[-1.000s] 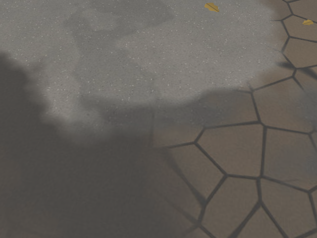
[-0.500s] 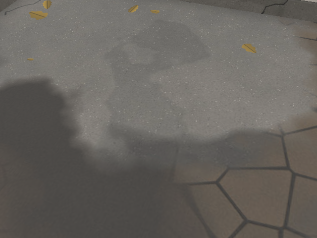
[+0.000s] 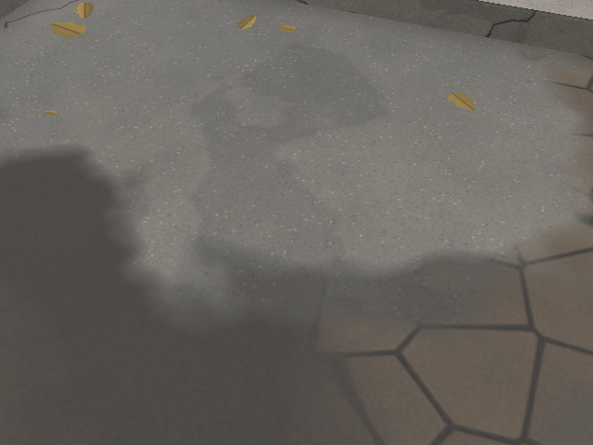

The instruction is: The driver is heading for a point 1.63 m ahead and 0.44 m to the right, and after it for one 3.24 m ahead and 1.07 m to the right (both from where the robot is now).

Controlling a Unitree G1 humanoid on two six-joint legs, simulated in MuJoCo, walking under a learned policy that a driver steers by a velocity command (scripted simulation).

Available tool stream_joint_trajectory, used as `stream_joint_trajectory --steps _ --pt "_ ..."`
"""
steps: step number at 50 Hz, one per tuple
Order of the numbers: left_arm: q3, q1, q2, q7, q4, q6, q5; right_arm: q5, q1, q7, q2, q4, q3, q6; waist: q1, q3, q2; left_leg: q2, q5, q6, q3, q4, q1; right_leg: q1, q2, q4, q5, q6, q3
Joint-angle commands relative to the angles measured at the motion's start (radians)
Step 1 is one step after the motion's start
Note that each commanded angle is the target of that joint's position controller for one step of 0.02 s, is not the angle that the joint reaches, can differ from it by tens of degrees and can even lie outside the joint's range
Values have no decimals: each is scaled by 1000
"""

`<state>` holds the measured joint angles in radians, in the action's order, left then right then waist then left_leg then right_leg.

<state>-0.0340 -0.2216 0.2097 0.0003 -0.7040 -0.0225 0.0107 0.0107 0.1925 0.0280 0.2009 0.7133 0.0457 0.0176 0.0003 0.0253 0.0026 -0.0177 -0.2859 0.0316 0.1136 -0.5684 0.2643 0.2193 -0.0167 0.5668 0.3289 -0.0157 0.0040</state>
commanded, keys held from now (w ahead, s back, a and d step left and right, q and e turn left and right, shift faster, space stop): no key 0.72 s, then w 0.28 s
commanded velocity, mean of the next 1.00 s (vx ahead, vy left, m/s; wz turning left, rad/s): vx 0.06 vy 0.00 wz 0.00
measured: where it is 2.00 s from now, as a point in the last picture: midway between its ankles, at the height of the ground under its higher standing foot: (318, 408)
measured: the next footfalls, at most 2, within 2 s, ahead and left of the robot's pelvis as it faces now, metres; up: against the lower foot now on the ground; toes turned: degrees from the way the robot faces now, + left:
left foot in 1.06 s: +0.14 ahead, +0.14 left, +0.00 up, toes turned +1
right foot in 1.56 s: +0.47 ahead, -0.09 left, +0.00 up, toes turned -13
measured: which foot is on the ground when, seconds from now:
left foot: down 0.00-0.76, up 0.78-1.00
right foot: down 0.00-1.00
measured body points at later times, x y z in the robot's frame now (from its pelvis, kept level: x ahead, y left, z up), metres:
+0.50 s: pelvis +0.00 -0.02 +0.00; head +0.01 -0.02 +0.45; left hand +0.10 +0.23 -0.12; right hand +0.09 -0.27 -0.13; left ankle +0.01 +0.14 -0.73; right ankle -0.02 -0.11 -0.73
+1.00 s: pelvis +0.05 +0.01 +0.01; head +0.05 +0.03 +0.46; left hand +0.04 +0.28 -0.13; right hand +0.14 -0.26 -0.11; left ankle +0.07 +0.14 -0.71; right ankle -0.02 -0.11 -0.73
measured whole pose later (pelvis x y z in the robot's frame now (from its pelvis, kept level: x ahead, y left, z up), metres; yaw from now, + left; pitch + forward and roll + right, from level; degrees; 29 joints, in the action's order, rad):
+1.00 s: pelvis +0.05 +0.01 +0.01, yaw +0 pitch +1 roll +0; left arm -0.06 -0.40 0.26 0.03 -0.95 -0.04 -0.03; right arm -0.03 0.20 0.01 0.24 1.01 0.07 -0.08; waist -0.04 -0.01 -0.03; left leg 0.04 -0.33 -0.02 -0.03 -0.65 0.36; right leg 0.06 0.00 0.33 0.28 -0.03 -0.01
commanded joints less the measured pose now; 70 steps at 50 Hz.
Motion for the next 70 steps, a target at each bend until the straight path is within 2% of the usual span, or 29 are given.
stream_joint_trajectory --steps 1,17,36,37,38,39,40,41,42,43,45,48,50,51,52,53,54,55,56,57,58,59,60,63,65,67,70 --pt "-26 7 91 4 65 -17 -1 0 -15 7 99 -58 28 -13 3 -46 1 42 211 -25 41 68 -58 40 61 -116 -151 -16 -70" --pt "-29 -40 76 11 7 -19 -3 -3 20 24 92 52 33 -13 4 -22 -2 44 206 -1 32 87 -64 25 64 -160 -157 -35 -81" --pt "-26 -88 87 23 -147 -8 -10 -11 59 39 103 260 31 -14 1 8 -8 44 209 10 10 135 -74 -17 63 -212 -200 -45 -85" --pt "-25 -105 84 25 -163 -6 -10 -11 74 39 91 276 27 -12 0 -13 -18 28 136 8 -11 128 -80 -28 59 -232 -84 -49 -87" --pt "-30 -113 100 29 -173 -2 -15 -16 71 40 86 283 26 -12 -9 1 -41 1 26 3 -47 88 -49 -24 65 -263 106 -67 -113" --pt "-44 -129 146 33 -178 2 -23 -22 50 40 91 277 28 -16 -27 29 -96 -32 -102 -2 -97 0 32 -30 110 -313 306 -108 -191" --pt "-53 -149 183 37 -181 2 -29 -26 12 36 100 256 28 -28 -42 71 -150 -24 -158 -12 -121 -88 143 -39 212 -385 458 -165 -324" --pt "-61 -165 207 40 -183 -5 -29 -30 -43 28 109 229 27 -45 -62 123 -176 24 -165 -27 -102 -192 221 -18 309 -451 494 -223 -452" --pt "-62 -178 209 42 -188 -18 -21 -38 -77 19 117 213 29 -61 -70 159 -169 64 -206 -41 -69 -296 315 -40 361 -484 441 -260 -520" --pt "-59 -173 196 41 -189 -30 -19 -42 -72 10 119 214 32 -74 -58 162 -140 94 -217 -53 -53 -350 390 -97 376 -483 374 -270 -526" --pt "-55 -145 177 37 -181 -39 -33 -44 -57 -9 114 227 32 -97 -40 126 -87 118 -176 -73 -66 -277 396 -165 333 -470 230 -231 -420" --pt "-59 -135 196 29 -188 -34 -42 -40 -53 -28 81 245 24 -115 -27 61 -105 66 -65 -58 -144 -81 168 -89 233 -428 71 -189 -231" --pt "-61 -118 210 25 -193 -26 -52 -43 27 -34 86 278 27 -114 23 41 -104 21 85 -46 -197 43 -42 40 205 -369 87 -176 -176" --pt "-57 -117 201 23 -194 -25 -50 -43 91 -31 101 305 35 -108 52 25 -89 -5 103 -41 -211 60 -155 109 188 -318 97 -163 -163" --pt "-45 -108 173 20 -193 -29 -42 -46 174 -25 123 330 47 -104 94 3 -70 -7 76 -53 -195 84 -267 173 162 -227 71 -138 -137" --pt "-23 -78 107 12 -177 -35 -29 -44 279 -16 187 345 64 -106 144 -25 74 149 -50 -105 29 203 -381 281 78 79 28 -73 -34" --pt "-5 -75 37 12 -122 -56 -19 -31 374 -21 312 344 82 -112 136 -92 306 391 -234 -255 495 357 -499 502 -34 419 212 -24 13" --pt "-21 -63 104 14 -112 -69 -56 -13 332 -33 263 349 63 -130 114 -59 219 446 -460 -333 666 430 -421 588 0 607 233 -41 -99" --pt "-30 -39 154 9 -101 -80 -75 -18 221 -40 206 312 43 -142 75 45 153 412 -468 -300 557 436 -351 660 63 654 128 -67 -117" --pt "-34 -42 165 6 -115 -84 -66 -19 145 -47 166 288 28 -146 46 69 119 353 -345 -254 422 438 -303 640 101 640 23 -74 -101" --pt "-38 -53 161 6 -129 -83 -50 -18 97 -49 152 272 20 -145 23 68 97 309 -203 -216 304 442 -268 603 126 592 -55 -71 -101" --pt "-41 -54 160 3 -135 -76 -42 -14 91 -48 132 272 13 -141 12 67 100 272 -73 -183 196 450 -238 556 144 545 -112 -62 -99" --pt "-40 -61 143 -3 -146 -68 -41 -8 117 -45 120 283 9 -138 14 57 107 243 38 -167 112 452 -228 527 144 532 -161 -53 -84" --pt "-35 -15 107 -9 -135 -49 -44 6 191 -29 136 307 9 -136 32 60 69 223 262 -178 -20 452 -228 563 119 477 -256 -25 -96" --pt "-30 56 95 -9 -98 -49 -43 10 178 -19 151 298 7 -135 37 74 55 219 327 -177 -82 466 -207 565 98 352 -331 -16 -104" --pt "-22 126 84 -17 -68 -51 -38 6 165 -11 161 286 4 -136 47 80 62 205 349 -163 -148 490 -180 508 87 215 -422 -13 -54" --pt "-7 224 63 -37 -26 -52 -34 -5 219 -3 167 300 3 -132 76 107 41 227 395 -154 -204 491 -230 487 83 100 -461 -26 -2"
